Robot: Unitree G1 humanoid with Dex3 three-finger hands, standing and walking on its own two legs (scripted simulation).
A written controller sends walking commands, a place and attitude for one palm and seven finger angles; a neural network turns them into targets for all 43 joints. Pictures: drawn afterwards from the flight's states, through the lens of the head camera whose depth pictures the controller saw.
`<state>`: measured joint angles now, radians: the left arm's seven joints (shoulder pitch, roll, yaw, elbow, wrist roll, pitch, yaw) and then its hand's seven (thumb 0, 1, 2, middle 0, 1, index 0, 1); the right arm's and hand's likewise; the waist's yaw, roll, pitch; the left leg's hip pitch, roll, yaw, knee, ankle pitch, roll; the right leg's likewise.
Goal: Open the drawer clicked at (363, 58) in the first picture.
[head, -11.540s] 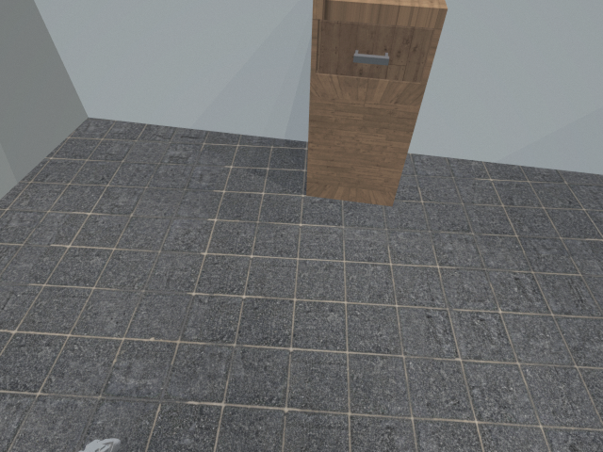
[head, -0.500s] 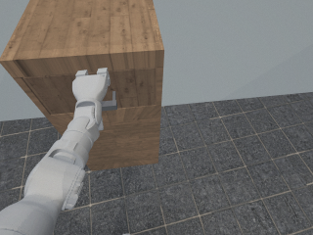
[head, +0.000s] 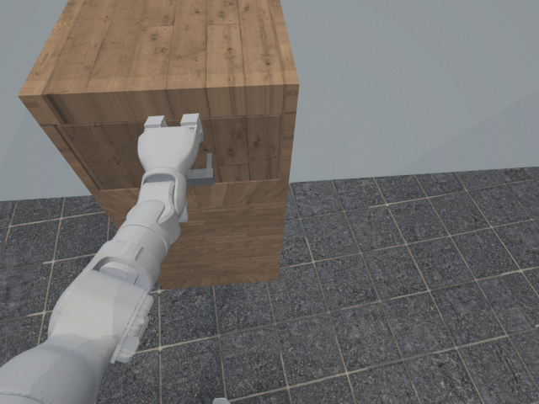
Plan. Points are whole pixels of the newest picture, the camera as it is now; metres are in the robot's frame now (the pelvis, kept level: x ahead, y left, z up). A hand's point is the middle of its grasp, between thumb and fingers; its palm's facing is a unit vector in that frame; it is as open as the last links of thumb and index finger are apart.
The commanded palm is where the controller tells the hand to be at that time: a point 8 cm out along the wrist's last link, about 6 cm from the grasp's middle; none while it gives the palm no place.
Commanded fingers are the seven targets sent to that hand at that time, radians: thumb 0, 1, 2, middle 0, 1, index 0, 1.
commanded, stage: move the hooked fingers above the handle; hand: left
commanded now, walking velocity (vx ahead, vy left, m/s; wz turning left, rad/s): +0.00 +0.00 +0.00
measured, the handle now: (181, 169) +0.53 +0.14 -0.01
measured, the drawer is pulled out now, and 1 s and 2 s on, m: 0.00 0.00 0.00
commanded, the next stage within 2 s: lower the fingers behind the handle in 0.86 s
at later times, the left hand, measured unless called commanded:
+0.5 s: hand (171, 174) +0.47 +0.14 +0.04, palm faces +0.00 -0.03 -1.00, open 13.8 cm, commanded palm +0.45 +0.13 +0.10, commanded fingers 0.00 -0.50 0.30 -0.30 -1.20 -0.30 -1.20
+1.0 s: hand (176, 174) +0.47 +0.13 +0.04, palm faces -0.03 -0.04 -1.00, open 13.8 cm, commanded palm +0.46 +0.13 +0.09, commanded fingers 0.00 -0.50 0.30 -0.30 -1.20 -0.30 -1.20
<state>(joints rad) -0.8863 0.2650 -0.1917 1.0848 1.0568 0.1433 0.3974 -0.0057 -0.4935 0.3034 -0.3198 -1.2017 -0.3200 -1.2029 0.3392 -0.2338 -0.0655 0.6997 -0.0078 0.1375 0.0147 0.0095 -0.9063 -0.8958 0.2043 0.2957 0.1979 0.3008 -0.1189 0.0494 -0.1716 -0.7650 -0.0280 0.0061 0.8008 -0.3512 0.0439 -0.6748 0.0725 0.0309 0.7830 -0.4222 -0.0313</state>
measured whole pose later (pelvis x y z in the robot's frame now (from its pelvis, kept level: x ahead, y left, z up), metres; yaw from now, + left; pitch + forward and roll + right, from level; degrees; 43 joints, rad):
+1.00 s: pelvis +0.00 -0.02 +0.01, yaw +0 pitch +16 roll +0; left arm -0.81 0.30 -0.17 1.03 1.04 0.11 0.34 0.00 -0.49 0.30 -0.32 -1.20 -0.32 -1.20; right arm 0.35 -0.23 -0.06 0.69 0.01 0.15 -0.01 0.01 -0.91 -0.90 0.20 0.30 0.20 0.30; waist -0.11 0.05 -0.16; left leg -0.70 -0.02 0.01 0.75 -0.34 0.03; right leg -0.62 0.08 0.03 0.74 -0.41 -0.05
